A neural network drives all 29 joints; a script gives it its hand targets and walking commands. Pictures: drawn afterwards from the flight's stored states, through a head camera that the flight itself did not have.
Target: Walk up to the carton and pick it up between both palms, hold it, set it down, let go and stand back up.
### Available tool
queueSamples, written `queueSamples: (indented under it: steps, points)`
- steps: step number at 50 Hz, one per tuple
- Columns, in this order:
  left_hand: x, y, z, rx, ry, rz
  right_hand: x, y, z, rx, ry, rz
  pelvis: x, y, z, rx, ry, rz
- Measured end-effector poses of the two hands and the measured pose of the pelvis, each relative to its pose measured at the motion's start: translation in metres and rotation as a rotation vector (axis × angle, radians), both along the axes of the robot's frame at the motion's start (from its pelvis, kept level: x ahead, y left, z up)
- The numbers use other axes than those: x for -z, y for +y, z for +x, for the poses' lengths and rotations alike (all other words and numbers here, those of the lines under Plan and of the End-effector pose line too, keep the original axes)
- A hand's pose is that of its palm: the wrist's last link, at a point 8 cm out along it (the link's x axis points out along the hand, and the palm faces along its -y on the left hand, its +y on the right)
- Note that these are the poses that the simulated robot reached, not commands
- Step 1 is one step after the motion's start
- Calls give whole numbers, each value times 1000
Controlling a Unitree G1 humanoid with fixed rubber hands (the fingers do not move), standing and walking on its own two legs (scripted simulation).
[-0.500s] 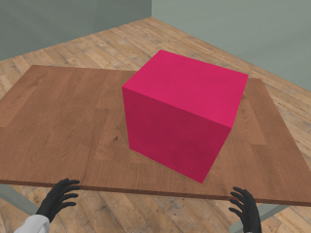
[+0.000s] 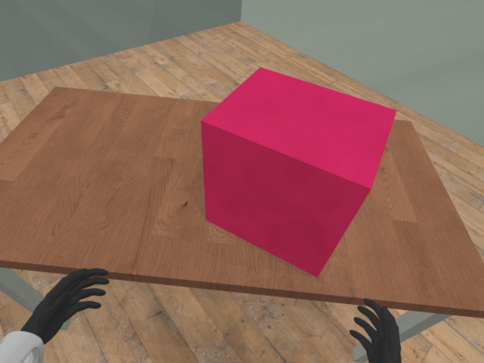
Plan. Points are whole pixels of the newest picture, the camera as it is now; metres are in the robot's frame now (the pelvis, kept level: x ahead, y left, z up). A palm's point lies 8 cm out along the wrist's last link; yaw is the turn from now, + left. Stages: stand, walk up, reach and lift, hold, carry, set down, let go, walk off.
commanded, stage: reach and lift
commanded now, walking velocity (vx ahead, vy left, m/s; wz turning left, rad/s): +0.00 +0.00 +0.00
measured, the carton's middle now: (288, 172) +0.47 -0.03 +0.04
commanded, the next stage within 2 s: none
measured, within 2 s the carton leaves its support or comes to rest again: neither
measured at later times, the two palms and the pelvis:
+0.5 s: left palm (62, 259) +0.23 +0.32 +0.05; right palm (386, 320) +0.20 -0.17 +0.03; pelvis +0.02 +0.02 +0.00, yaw +0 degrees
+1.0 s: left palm (98, 192) +0.32 +0.29 +0.10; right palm (413, 275) +0.24 -0.20 +0.09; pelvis +0.03 +0.02 +0.01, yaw -1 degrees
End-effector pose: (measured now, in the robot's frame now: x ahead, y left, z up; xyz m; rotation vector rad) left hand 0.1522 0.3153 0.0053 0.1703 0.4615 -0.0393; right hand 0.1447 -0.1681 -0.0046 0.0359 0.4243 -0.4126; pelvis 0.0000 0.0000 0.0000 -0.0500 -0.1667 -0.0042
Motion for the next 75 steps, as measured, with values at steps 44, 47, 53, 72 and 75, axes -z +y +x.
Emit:
queueSamples:
  steps: [44, 47, 53, 72, 75]
  points:
    - [-76, -20, 148, 120, -123, -35, -78, -22, 92, -4, -65, -33, -9, 18, 33, 11, 62, 1]
    - [-85, -25, 160, 128, -130, -36, -86, -25, 97, -5, -75, -33, -10, 17, 32, 12, 61, 3]
    - [-96, -33, 179, 141, -126, -37, -97, -33, 102, 7, -85, -32, -11, 15, 28, 14, 59, 7]
    - [-135, -48, 225, 142, -143, -53, -126, -44, 129, 3, -129, -20, -12, 8, 12, 11, 80, 18]
    - [-143, -51, 233, 146, -150, -55, -133, -45, 136, 2, -141, -18, -12, 8, 11, 9, 83, 19]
